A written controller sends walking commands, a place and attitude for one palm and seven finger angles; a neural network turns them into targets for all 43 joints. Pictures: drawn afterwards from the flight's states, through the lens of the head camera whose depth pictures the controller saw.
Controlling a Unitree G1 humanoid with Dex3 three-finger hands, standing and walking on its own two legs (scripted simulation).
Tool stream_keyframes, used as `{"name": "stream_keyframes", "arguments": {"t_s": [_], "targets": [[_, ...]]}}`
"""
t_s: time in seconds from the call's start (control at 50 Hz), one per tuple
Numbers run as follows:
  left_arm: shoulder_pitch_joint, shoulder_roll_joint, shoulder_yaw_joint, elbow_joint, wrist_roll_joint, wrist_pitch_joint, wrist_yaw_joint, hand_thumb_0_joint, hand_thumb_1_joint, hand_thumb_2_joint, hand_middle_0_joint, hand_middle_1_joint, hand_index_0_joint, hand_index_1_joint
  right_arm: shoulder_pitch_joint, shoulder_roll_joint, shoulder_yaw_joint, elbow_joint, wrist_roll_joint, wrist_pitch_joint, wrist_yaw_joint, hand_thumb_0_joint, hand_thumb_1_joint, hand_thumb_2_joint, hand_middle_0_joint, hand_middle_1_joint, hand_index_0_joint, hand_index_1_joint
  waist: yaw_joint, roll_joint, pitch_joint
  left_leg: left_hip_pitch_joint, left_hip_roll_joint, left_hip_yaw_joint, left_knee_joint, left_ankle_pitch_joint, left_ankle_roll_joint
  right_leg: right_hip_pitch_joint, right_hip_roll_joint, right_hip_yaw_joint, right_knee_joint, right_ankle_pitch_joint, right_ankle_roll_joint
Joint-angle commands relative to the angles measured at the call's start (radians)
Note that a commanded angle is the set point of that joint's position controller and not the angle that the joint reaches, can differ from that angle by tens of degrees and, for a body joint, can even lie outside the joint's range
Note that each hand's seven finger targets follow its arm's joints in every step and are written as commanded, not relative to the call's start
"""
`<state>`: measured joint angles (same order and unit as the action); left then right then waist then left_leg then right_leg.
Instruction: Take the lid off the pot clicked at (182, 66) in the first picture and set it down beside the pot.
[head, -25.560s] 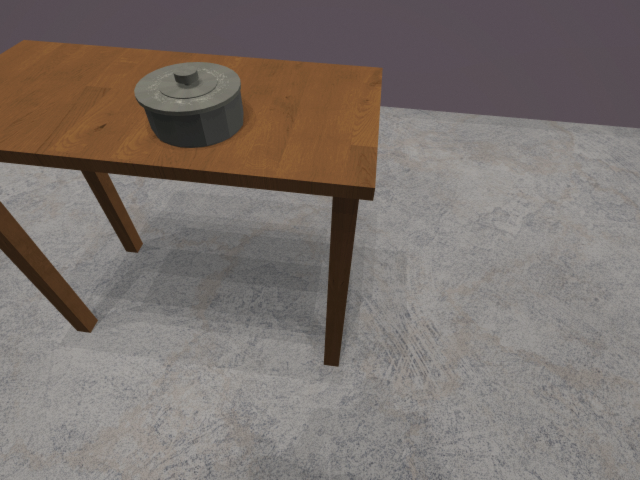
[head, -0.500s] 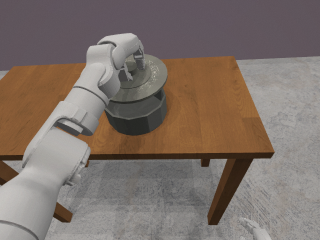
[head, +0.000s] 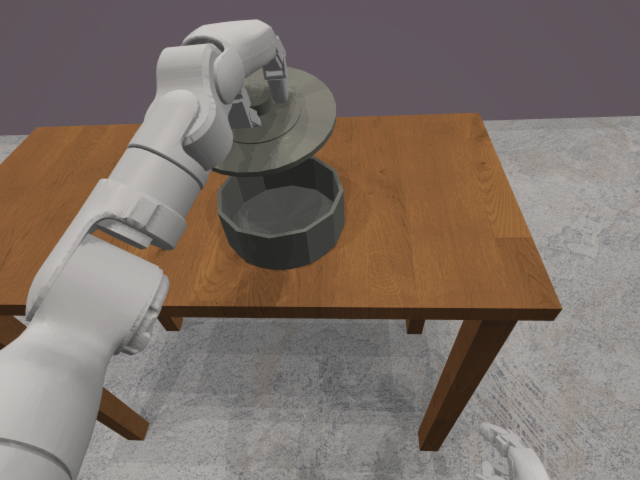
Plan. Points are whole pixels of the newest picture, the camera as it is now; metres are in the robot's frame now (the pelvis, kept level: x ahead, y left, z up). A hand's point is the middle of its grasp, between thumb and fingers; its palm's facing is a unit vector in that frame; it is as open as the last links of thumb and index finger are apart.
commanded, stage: lift the lid straight up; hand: left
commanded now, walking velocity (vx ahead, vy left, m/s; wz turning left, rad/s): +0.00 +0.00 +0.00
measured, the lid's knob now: (254, 100) +0.49 +0.08 +0.25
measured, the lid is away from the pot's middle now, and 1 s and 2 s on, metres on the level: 0.02 0.04 0.16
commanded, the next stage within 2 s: move the lid sideways beside the pot in 0.60 s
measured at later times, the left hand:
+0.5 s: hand (239, 60) +0.46 +0.08 +0.31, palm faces -0.10 -0.08 -0.99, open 7.0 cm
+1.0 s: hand (218, 73) +0.46 +0.11 +0.29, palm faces -0.13 -0.03 -0.99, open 7.0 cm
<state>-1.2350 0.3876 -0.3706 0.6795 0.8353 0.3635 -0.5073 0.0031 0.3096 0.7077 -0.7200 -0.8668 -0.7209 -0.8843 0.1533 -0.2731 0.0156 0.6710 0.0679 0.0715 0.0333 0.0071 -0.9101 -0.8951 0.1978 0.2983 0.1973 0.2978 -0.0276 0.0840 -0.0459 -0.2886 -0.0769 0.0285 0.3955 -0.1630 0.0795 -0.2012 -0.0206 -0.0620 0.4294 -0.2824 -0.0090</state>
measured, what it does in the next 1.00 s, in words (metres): stands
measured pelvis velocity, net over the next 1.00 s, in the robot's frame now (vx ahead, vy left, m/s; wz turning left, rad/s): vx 0.00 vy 0.00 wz -0.01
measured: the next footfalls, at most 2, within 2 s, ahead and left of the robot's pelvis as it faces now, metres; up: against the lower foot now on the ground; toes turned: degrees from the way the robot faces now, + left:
none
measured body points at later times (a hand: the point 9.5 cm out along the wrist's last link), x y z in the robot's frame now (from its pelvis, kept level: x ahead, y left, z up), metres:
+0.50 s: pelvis -0.01 +0.00 +0.00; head +0.00 -0.03 +0.45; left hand +0.46 +0.08 +0.36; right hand +0.13 -0.23 -0.13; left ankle +0.02 +0.07 -0.74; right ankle -0.04 -0.11 -0.74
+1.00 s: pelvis +0.00 +0.00 +0.00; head +0.01 -0.04 +0.45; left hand +0.46 +0.11 +0.35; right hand +0.14 -0.25 -0.12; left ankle +0.02 +0.07 -0.74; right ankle -0.04 -0.11 -0.74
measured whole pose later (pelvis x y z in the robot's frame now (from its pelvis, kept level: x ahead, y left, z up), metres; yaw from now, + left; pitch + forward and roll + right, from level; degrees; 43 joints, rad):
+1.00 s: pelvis +0.00 +0.00 +0.00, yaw +0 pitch +4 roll +0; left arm -1.34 0.44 -0.34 0.79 0.90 0.38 -0.55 0.00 0.31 0.71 -0.72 -0.87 -0.72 -0.89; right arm 0.17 -0.27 0.03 0.66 0.07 0.07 0.01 0.01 -0.91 -0.89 0.20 0.30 0.20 0.30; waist -0.03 0.08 -0.05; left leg -0.30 -0.07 0.03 0.39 -0.16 0.08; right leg -0.22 -0.01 -0.05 0.43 -0.28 -0.01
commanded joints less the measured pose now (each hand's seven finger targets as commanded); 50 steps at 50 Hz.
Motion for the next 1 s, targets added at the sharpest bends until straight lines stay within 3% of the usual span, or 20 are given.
{"name": "stream_keyframes", "arguments": {"t_s": [0.0, 0.12, 0.14, 0.2, 0.3, 0.32, 0.38, 0.42, 0.48, 0.52, 0.58, 0.62, 0.64, 0.7, 0.78, 0.82, 0.84, 0.92, 0.94, 0.98], "targets": [[-0.627, 0.225, 0.139, -0.138, 0.047, 0.011, 0.054, 0.0, 0.751, 0.898, -0.913, -0.973, -0.896, -0.979, -0.105, -0.104, -0.018, -0.133, 0.003, -0.029, -0.004, 0.0, -0.9, -0.9, 0.2, 0.3, 0.2, 0.3, -0.006, -0.153, -0.381, 0.292, 0.018, -0.087, 0.018, 0.322, -0.001, -0.015, 0.038, 0.03, -0.017, 0.388, -0.046], [-0.684, 0.131, 0.072, -0.182, 0.013, -0.001, 0.056, 0.0, 0.751, 0.898, -0.913, -0.973, -0.896, -0.979, -0.11, -0.098, -0.018, -0.146, 0.007, -0.022, -0.003, 0.0, -0.9, -0.9, 0.2, 0.3, 0.2, 0.3, -0.022, -0.127, -0.41, 0.326, 0.025, -0.101, 0.024, 0.351, -0.005, -0.036, 0.033, 0.024, -0.023, 0.355, -0.05], [-0.739, 0.201, 0.108, -0.211, 0.045, -0.001, 0.059, 0.0, 0.751, 0.898, -0.913, -0.973, -0.896, -0.979, -0.119, -0.095, -0.015, -0.145, 0.003, -0.027, -0.002, 0.0, -0.9, -0.9, 0.2, 0.3, 0.2, 0.3, -0.01, -0.12, -0.445, 0.341, 0.027, -0.103, 0.018, 0.331, -0.011, -0.03, 0.037, 0.029, -0.013, 0.343, -0.05], [-0.776, 0.208, 0.108, -0.109, 0.055, 0.014, 0.061, 0.0, 0.751, 0.898, -0.913, -0.973, -0.896, -0.979, -0.106, -0.096, -0.007, -0.125, 0.003, -0.029, -0.017, 0.0, -0.9, -0.9, 0.2, 0.3, 0.2, 0.3, -0.017, -0.149, -0.392, 0.293, 0.021, -0.091, -0.003, 0.224, -0.007, -0.044, 0.038, 0.025, -0.024, 0.287, -0.051], [-0.815, 0.207, 0.11, -0.111, 0.059, 0.002, 0.066, 0.0, 0.751, 0.898, -0.913, -0.973, -0.896, -0.979, -0.103, -0.09, -0.005, -0.131, -0.004, -0.051, -0.02, 0.0, -0.9, -0.9, 0.2, 0.3, 0.2, 0.3, -0.006, -0.139, -0.451, 0.314, 0.023, -0.1, -0.002, 0.257, -0.01, -0.019, 0.034, 0.031, -0.019, 0.3, -0.054], [-0.774, 0.168, 0.103, -0.094, 0.033, -0.002, 0.069, 0.0, 0.751, 0.898, -0.913, -0.973, -0.896, -0.979, -0.091, -0.096, -0.011, -0.131, -0.004, -0.047, -0.018, 0.0, -0.9, -0.9, 0.2, 0.3, 0.2, 0.3, -0.011, -0.123, -0.445, 0.316, 0.026, -0.101, 0.007, 0.301, -0.012, -0.019, 0.03, 0.028, -0.024, 0.318, -0.056], [-0.755, 0.235, 0.141, 0.061, 0.074, 0.024, 0.063, 0.0, 0.751, 0.898, -0.913, -0.973, -0.896, -0.979, -0.084, -0.103, 0.001, -0.111, -0.004, -0.036, -0.028, 0.0, -0.9, -0.9, 0.2, 0.3, 0.2, 0.3, -0.006, -0.205, -0.333, 0.211, 0.022, -0.079, -0.02, 0.165, -0.007, -0.035, 0.03, 0.028, -0.035, 0.258, -0.048], [-0.711, 0.163, 0.115, 0.104, 0.047, 0.022, 0.064, 0.0, 0.751, 0.898, -0.913, -0.973, -0.896, -0.979, -0.065, -0.111, -0.004, -0.109, -0.001, -0.03, -0.03, 0.0, -0.9, -0.9, 0.2, 0.3, 0.2, 0.3, -0.017, -0.189, -0.284, 0.201, 0.024, -0.08, -0.023, 0.158, -0.008, -0.068, 0.029, 0.018, -0.047, 0.243, -0.049], [-0.779, 0.188, 0.102, 0.01, 0.078, 0.017, 0.052, 0.0, 0.751, 0.898, -0.913, -0.973, -0.896, -0.979, -0.09, -0.1, -0.003, -0.136, -0.004, -0.044, -0.03, 0.0, -0.9, -0.9, 0.2, 0.3, 0.2, 0.3, -0.007, -0.159, -0.39, 0.254, 0.024, -0.081, -0.011, 0.195, -0.004, -0.026, 0.027, 0.034, -0.026, 0.274, -0.049], [-0.778, 0.114, 0.064, -0.07, 0.043, 0.003, 0.052, 0.0, 0.751, 0.898, -0.913, -0.973, -0.896, -0.979, -0.077, -0.095, -0.015, -0.152, -0.004, -0.052, -0.025, 0.0, -0.9, -0.9, 0.2, 0.3, 0.2, 0.3, -0.019, -0.114, -0.46, 0.324, 0.028, -0.092, 0.016, 0.293, 0.0, -0.019, 0.024, 0.035, -0.031, 0.32, -0.049], [-0.865, 0.22, 0.109, -0.176, 0.072, 0.006, 0.045, 0.0, 0.751, 0.898, -0.913, -0.973, -0.896, -0.979, -0.087, -0.091, -0.015, -0.154, -0.003, -0.07, -0.022, 0.0, -0.9, -0.9, 0.2, 0.3, 0.2, 0.3, -0.012, -0.107, -0.515, 0.354, 0.023, -0.095, 0.024, 0.328, 0.003, 0.014, 0.03, 0.048, -0.017, 0.371, -0.05], [-0.812, 0.177, 0.098, -0.138, 0.033, 0.005, 0.044, 0.0, 0.751, 0.898, -0.913, -0.973, -0.896, -0.979, -0.063, -0.096, -0.019, -0.144, -0.002, -0.071, -0.023, 0.0, -0.9, -0.9, 0.2, 0.3, 0.2, 0.3, -0.019, -0.115, -0.468, 0.33, 0.02, -0.098, 0.021, 0.334, 0.004, 0.008, 0.03, 0.04, -0.033, 0.373, -0.049], [-0.812, 0.25, 0.139, -0.08, 0.064, 0.014, 0.042, 0.0, 0.751, 0.898, -0.913, -0.973, -0.896, -0.979, -0.066, -0.1, -0.012, -0.125, 0.0, -0.068, -0.024, 0.0, -0.9, -0.9, 0.2, 0.3, 0.2, 0.3, -0.013, -0.16, -0.412, 0.291, 0.022, -0.092, 0.008, 0.279, 0.001, -0.008, 0.036, 0.037, -0.029, 0.348, -0.048], [-0.787, 0.298, 0.173, 0.001, 0.079, 0.024, 0.04, 0.0, 0.751, 0.898, -0.913, -0.973, -0.896, -0.979, -0.061, -0.107, -0.005, -0.112, -0.003, -0.068, -0.036, 0.0, -0.9, -0.9, 0.2, 0.3, 0.2, 0.3, 0.002, -0.197, -0.353, 0.225, 0.014, -0.077, -0.012, 0.217, 0.007, 0.008, 0.033, 0.04, -0.034, 0.34, -0.044], [-0.743, 0.31, 0.177, 0.013, 0.114, 0.019, 0.043, 0.0, 0.751, 0.898, -0.913, -0.973, -0.896, -0.979, -0.075, -0.107, -0.006, -0.127, -0.007, -0.057, -0.037, 0.0, -0.9, -0.9, 0.2, 0.3, 0.2, 0.3, 0.012, -0.178, -0.392, 0.23, 0.02, -0.072, -0.003, 0.26, 0.003, 0.036, 0.024, 0.047, -0.023, 0.368, -0.047], [-0.684, 0.223, 0.124, 0.03, 0.089, 0.015, 0.037, 0.0, 0.751, 0.898, -0.913, -0.973, -0.896, -0.979, -0.063, -0.113, -0.011, -0.135, -0.004, -0.043, -0.034, 0.0, -0.9, -0.9, 0.2, 0.3, 0.2, 0.3, -0.001, -0.161, -0.379, 0.232, 0.021, -0.071, 0.0, 0.272, 0.004, 0.021, 0.02, 0.039, -0.037, 0.366, -0.047], [-0.702, 0.291, 0.159, 0.008, 0.119, 0.018, 0.034, 0.0, 0.751, 0.898, -0.913, -0.973, -0.896, -0.979, -0.078, -0.112, -0.009, -0.136, -0.002, -0.041, -0.032, 0.0, -0.9, -0.9, 0.2, 0.3, 0.2, 0.3, 0.006, -0.186, -0.396, 0.234, 0.025, -0.067, 0.0, 0.26, 0.001, 0.027, 0.022, 0.044, -0.024, 0.361, -0.044], [-0.756, 0.221, 0.091, -0.146, 0.076, -0.003, 0.015, 0.0, 0.751, 0.898, -0.913, -0.973, -0.896, -0.979, -0.087, -0.105, -0.016, -0.17, 0.004, -0.049, -0.033, 0.0, -0.9, -0.9, 0.2, 0.3, 0.2, 0.3, -0.019, -0.122, -0.48, 0.318, 0.02, -0.079, 0.03, 0.348, 0.012, 0.031, 0.019, 0.05, -0.027, 0.409, -0.041], [-0.796, 0.292, 0.136, -0.18, 0.1, -0.004, 0.012, 0.0, 0.751, 0.898, -0.913, -0.973, -0.896, -0.979, -0.09, -0.101, -0.015, -0.163, 0.002, -0.055, -0.032, 0.0, -0.9, -0.9, 0.2, 0.3, 0.2, 0.3, -0.009, -0.122, -0.495, 0.335, 0.021, -0.084, 0.034, 0.361, 0.011, 0.028, 0.025, 0.055, -0.017, 0.416, -0.041], [-0.81, 0.313, 0.148, -0.176, 0.096, 0.002, 0.001, 0.0, 0.751, 0.898, -0.913, -0.973, -0.896, -0.979, -0.08, -0.103, -0.015, -0.151, 0.005, -0.055, -0.037, 0.0, -0.9, -0.9, 0.2, 0.3, 0.2, 0.3, -0.019, -0.117, -0.467, 0.344, 0.019, -0.087, 0.033, 0.359, 0.012, 0.008, 0.029, 0.051, -0.023, 0.411, -0.04]]}}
